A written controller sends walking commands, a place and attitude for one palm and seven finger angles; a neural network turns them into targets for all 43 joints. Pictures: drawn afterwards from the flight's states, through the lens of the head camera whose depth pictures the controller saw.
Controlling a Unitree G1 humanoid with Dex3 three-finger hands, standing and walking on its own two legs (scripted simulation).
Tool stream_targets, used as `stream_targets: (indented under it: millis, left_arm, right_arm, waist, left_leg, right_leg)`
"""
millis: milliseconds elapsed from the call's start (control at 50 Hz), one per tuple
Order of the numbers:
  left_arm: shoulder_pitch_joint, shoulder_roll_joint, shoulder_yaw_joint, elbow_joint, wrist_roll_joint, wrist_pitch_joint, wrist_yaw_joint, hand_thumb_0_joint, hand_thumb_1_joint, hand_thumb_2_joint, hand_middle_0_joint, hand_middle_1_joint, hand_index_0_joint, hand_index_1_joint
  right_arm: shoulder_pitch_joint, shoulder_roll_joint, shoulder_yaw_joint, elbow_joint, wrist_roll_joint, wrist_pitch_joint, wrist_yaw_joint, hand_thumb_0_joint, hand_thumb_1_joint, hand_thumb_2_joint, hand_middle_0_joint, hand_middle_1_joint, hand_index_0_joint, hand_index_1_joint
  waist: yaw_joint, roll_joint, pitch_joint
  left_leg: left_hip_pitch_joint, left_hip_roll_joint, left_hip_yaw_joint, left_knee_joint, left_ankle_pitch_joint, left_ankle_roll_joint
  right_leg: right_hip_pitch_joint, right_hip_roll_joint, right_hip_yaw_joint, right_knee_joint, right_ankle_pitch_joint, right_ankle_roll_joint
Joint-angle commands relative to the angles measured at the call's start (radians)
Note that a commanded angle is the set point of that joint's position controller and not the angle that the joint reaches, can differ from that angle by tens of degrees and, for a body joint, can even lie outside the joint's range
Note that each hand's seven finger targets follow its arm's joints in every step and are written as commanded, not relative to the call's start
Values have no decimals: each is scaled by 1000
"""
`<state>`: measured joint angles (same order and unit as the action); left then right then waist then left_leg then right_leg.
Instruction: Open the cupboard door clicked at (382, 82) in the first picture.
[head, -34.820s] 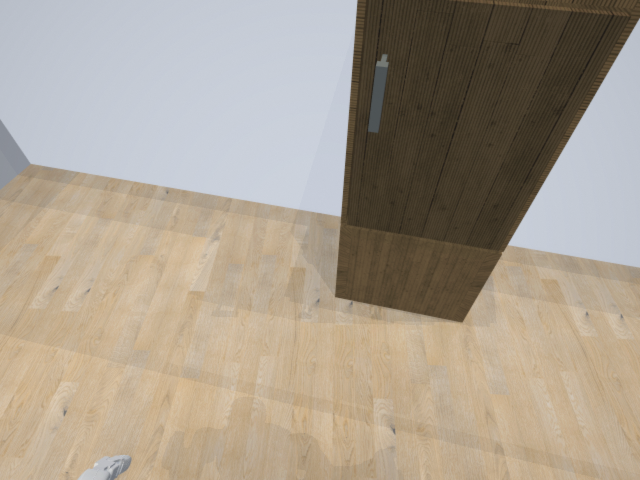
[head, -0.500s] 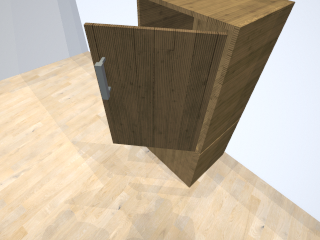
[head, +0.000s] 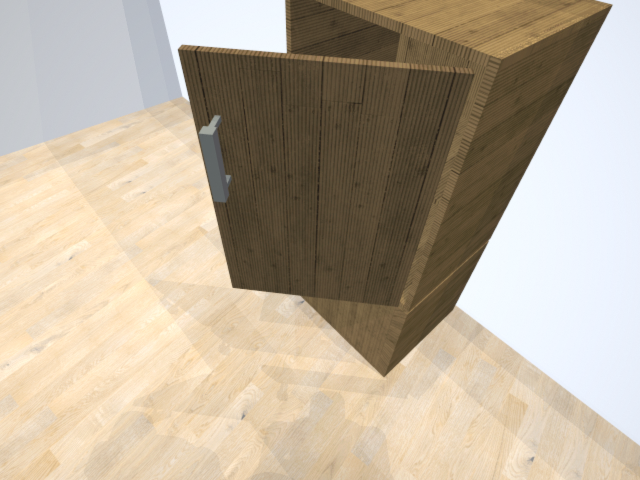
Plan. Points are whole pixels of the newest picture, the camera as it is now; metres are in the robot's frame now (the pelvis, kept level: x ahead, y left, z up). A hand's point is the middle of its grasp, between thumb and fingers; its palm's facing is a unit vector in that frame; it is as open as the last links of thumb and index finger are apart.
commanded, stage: look again from close up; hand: left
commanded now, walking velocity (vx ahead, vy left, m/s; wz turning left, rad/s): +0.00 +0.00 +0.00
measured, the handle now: (218, 159) +0.59 +0.22 +0.08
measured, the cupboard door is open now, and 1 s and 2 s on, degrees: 41 41 41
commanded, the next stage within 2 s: come to a stop and stand still in 0.02 s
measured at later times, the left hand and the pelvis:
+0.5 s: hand out of the picture +0.00 +0.18 -0.17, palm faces +0.00 -0.98 -0.22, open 7.4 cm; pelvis +0.01 +0.01 -0.01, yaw -1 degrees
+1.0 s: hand out of the picture +0.05 +0.17 -0.17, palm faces -0.01 -0.97 -0.22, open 7.3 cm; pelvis +0.04 -0.01 +0.00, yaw -1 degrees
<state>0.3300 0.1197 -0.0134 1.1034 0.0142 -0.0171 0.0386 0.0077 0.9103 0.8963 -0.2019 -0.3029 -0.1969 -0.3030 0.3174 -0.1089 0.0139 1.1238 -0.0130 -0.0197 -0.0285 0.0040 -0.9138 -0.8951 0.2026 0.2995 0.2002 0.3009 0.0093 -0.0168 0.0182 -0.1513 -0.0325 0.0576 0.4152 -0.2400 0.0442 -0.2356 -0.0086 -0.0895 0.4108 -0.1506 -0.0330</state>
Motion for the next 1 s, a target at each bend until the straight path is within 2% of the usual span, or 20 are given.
stream_targets:
  millis: [0, 100, 160, 260, 280, 300, 320, 340, 360, 380, 420, 440, 460, 480, 540, 640, 740, 840, 980]
  left_arm:
    - [64, 75, 16, -25, -2, -17, 3, 0, 900, 900, -200, -300, -200, -300]
    - [66, 78, 17, -23, -2, -16, 4, 0, 900, 900, -200, -300, -200, -300]
    - [66, 79, 18, -25, -1, -13, 4, 0, 900, 900, -200, -300, -200, -300]
    - [69, 75, 17, -24, -1, -11, 4, 0, 900, 900, -200, -300, -200, -300]
    - [134, 123, 16, 17, 12, -22, 41, 0, 900, 900, -200, -300, -200, -300]
    - [75, 151, 16, -22, 1, -24, 30, 0, 900, 900, -200, -300, -200, -300]
    - [39, 142, 15, -43, 1, -20, 18, 0, 900, 900, -200, -300, -200, -300]
    - [44, 134, 15, -45, 3, -17, 12, 0, 900, 900, -200, -300, -200, -300]
    - [32, 125, 14, -50, 5, -15, 8, 0, 900, 900, -200, -300, -200, -300]
    - [34, 114, 12, -49, 6, -13, 5, 0, 900, 900, -200, -300, -200, -300]
    - [38, 97, 7, -42, 5, -12, 0, 0, 900, 900, -200, -300, -200, -300]
    - [35, 92, 6, -41, 4, -11, -1, 0, 900, 900, -200, -300, -200, -300]
    - [26, 97, 8, -38, 4, -11, -3, 0, 900, 900, -200, -300, -200, -300]
    - [28, 97, 8, -39, 3, -12, -3, 0, 900, 900, -200, -300, -200, -300]
    - [29, 103, 9, -39, 0, -14, -3, 0, 900, 900, -200, -300, -200, -300]
    - [19, 114, 13, -37, -5, -19, -3, 0, 900, 900, -200, -300, -200, -300]
    - [7, 126, 17, -32, -7, -25, -2, 0, 900, 900, -200, -300, -200, -300]
    - [-7, 129, 18, -24, -7, -22, -1, 0, 900, 900, -200, -300, -200, -300]
    - [-16, 139, 20, -17, -7, -23, 0, 0, 900, 900, -200, -300, -200, -300]
  right_arm:
    - [73, -93, -16, -19, 4, -18, -6, 0, -900, -900, 200, 300, 200, 300]
    - [66, -94, -16, -17, 5, -20, -7, 0, -900, -900, 200, 300, 200, 300]
    - [58, -92, -16, -17, 5, -18, -8, 0, -900, -900, 200, 300, 200, 300]
    - [57, -92, -16, -15, 5, -17, -9, 0, -900, -900, 200, 300, 200, 300]
    - [-66, -136, -19, -89, 11, -25, 0, 0, -900, -900, 200, 300, 200, 300]
    - [22, -98, -17, -110, 7, -9, 1, 0, -900, -900, 200, 300, 200, 300]
    - [36, -97, -16, -102, 1, -10, 2, 0, -900, -900, 200, 300, 200, 300]
    - [59, -105, -15, -103, -2, -14, 5, 0, -900, -900, 200, 300, 200, 300]
    - [63, -106, -14, -113, -7, -16, 5, 0, -900, -900, 200, 300, 200, 300]
    - [51, -113, -16, -122, -4, -18, 5, 0, -900, -900, 200, 300, 200, 300]
    - [51, -130, -17, -131, -1, -18, 3, 0, -900, -900, 200, 300, 200, 300]
    - [53, -134, -17, -132, 0, -18, 3, 0, -900, -900, 200, 300, 200, 300]
    - [57, -131, -16, -128, -2, -19, 3, 0, -900, -900, 200, 300, 200, 300]
    - [59, -138, -15, -128, -2, -20, 3, 0, -900, -900, 200, 300, 200, 300]
    - [71, -145, -11, -114, -1, -22, 4, 0, -900, -900, 200, 300, 200, 300]
    - [74, -142, -6, -87, -1, -27, 3, 0, -900, -900, 200, 300, 200, 300]
    - [69, -142, -5, -61, 0, -34, -1, 0, -900, -900, 200, 300, 200, 300]
    - [58, -137, -5, -39, 0, -30, -5, 0, -900, -900, 200, 300, 200, 300]
    - [43, -136, -7, -20, 0, -25, -8, 0, -900, -900, 200, 300, 200, 300]
  waist:
    - [-5, 18, 66]
    - [-4, 18, 54]
    - [-2, 17, 76]
    - [-2, 15, 74]
    - [40, 47, 75]
    - [-28, 81, -30]
    - [-26, 136, 15]
    - [-29, 142, -6]
    - [-22, 155, 7]
    - [-17, 140, 21]
    - [-12, 45, 63]
    - [-11, 18, 90]
    - [-12, 29, 107]
    - [-9, 11, 118]
    - [-10, -25, 122]
    - [-11, -23, 79]
    - [-11, -2, 15]
    - [-9, 7, 42]
    - [-10, 26, 28]
  left_leg:
    - [-128, 126, -122, -127, 24, -12]
    - [-115, 127, -124, -131, 44, -11]
    - [-120, 131, -129, -140, 34, -10]
    - [-112, 133, -128, -140, 34, -9]
    - [-108, 144, -60, 54, 141, -34]
    - [-91, 89, -83, 17, -70, -39]
    - [-94, 99, -102, -29, -75, -27]
    - [-111, 122, -125, -49, -77, -17]
    - [-143, 138, -148, -73, -82, -6]
    - [-164, 148, -168, -106, -93, -1]
    - [-193, 148, -179, -135, -136, 8]
    - [-200, 145, -179, -145, -155, 10]
    - [-207, 144, -178, -159, -145, 11]
    - [-208, 141, -179, -164, -147, 11]
    - [-177, 130, -160, -157, -116, 10]
    - [-107, 121, -129, -129, -6, 9]
    - [-53, 125, -111, -104, 110, 5]
    - [-51, 128, -106, -105, 124, 0]
    - [-26, 133, -91, -94, 149, -7]
  right_leg:
    - [72, -112, 134, -65, 13, -10]
    - [89, -113, 131, -62, 34, -10]
    - [74, -111, 127, -66, 25, -9]
    - [72, -110, 128, -64, 27, -8]
    - [26, -153, 154, 2, 341, 0]
    - [46, -177, 199, -16, 46, -28]
    - [-23, -149, 187, -16, -166, -38]
    - [-25, -114, 159, 1, -185, -34]
    - [-10, -97, 130, 19, -154, -32]
    - [9, -84, 117, 34, -123, -26]
    - [14, -78, 119, 27, -112, -21]
    - [3, -79, 125, 19, -120, -20]
    - [-1, -79, 121, 23, -111, -22]
    - [-2, -77, 128, 21, -108, -21]
    - [-11, -86, 144, 2, -106, -20]
    - [9, -99, 159, -10, -55, -22]
    - [64, -109, 156, 5, 62, -24]
    - [69, -112, 156, 0, 95, -27]
    - [91, -117, 157, -6, 165, -31]
